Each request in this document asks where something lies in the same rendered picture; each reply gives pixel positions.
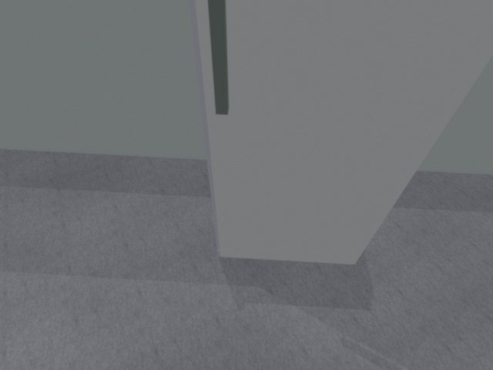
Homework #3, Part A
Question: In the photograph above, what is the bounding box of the handle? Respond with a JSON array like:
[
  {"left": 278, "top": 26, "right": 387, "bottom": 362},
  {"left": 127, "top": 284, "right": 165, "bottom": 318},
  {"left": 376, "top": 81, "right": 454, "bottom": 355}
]
[{"left": 208, "top": 0, "right": 229, "bottom": 115}]

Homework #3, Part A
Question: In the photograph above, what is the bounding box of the fridge door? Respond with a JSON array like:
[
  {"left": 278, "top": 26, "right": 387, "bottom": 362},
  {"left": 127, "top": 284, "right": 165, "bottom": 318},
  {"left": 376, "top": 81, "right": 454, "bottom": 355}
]
[{"left": 195, "top": 0, "right": 493, "bottom": 264}]

